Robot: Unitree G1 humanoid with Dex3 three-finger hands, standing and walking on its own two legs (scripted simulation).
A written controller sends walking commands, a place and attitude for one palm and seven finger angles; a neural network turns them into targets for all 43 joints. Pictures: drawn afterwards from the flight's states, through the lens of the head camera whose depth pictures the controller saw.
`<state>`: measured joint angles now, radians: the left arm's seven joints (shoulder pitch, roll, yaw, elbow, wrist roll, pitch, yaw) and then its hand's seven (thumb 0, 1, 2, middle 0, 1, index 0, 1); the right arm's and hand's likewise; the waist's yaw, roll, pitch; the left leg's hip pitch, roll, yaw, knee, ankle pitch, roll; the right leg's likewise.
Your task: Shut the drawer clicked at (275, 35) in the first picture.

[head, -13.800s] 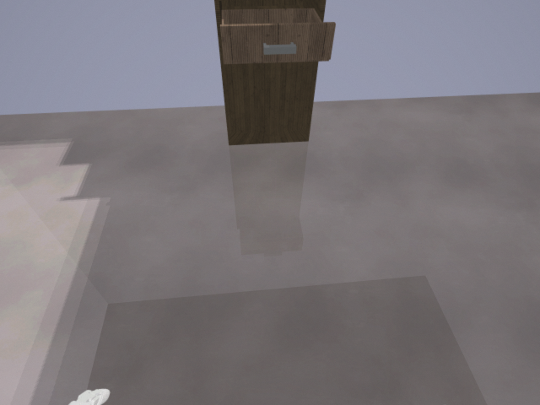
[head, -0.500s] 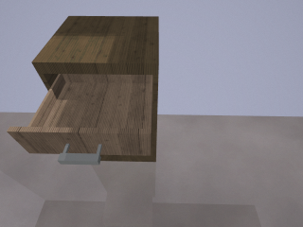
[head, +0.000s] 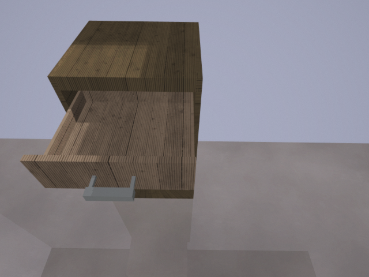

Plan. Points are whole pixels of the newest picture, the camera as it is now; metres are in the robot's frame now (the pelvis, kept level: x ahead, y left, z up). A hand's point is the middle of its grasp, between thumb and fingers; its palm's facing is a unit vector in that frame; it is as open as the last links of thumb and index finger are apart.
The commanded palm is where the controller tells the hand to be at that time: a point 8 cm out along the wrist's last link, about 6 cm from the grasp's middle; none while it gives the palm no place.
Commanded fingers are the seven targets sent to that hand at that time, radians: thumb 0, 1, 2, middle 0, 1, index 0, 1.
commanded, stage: shuffle to correct the standing spot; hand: left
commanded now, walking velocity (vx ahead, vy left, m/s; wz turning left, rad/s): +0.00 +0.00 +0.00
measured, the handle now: (111, 186) +0.35 +0.22 -0.06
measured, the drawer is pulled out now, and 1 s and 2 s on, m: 0.29 0.29 0.29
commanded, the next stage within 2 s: come to a stop and stand still in 0.08 s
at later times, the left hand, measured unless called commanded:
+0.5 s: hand out of the picture +0.02 +0.15 -0.17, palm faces +0.02 -0.98 -0.20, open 7.3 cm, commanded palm none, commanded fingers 0.00 0.90 0.90 -0.20 -0.30 -0.20 -0.30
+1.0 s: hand out of the picture -0.01 +0.14 -0.17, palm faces +0.00 -0.98 -0.21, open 7.3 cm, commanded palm none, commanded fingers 0.00 0.90 0.90 -0.20 -0.30 -0.20 -0.30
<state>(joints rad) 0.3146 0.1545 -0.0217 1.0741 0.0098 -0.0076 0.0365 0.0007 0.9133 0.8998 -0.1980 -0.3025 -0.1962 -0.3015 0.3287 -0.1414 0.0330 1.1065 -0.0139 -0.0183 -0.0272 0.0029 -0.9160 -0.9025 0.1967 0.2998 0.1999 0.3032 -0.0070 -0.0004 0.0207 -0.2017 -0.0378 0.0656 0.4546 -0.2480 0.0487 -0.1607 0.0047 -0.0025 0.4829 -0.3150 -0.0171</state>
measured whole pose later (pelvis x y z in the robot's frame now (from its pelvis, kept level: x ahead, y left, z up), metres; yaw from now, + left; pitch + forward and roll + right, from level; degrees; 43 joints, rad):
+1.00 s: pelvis -0.02 -0.03 +0.00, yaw +0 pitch -2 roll +1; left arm 0.31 0.16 -0.03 1.07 0.01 -0.01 0.04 0.00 0.92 0.90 -0.20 -0.30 -0.20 -0.30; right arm 0.27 -0.17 0.02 1.11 -0.01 0.01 -0.02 0.00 -0.92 -0.90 0.20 0.30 0.20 0.30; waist 0.00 0.00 0.02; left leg -0.17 0.00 0.06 0.40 -0.19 0.00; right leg -0.14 0.05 -0.01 0.44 -0.27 -0.06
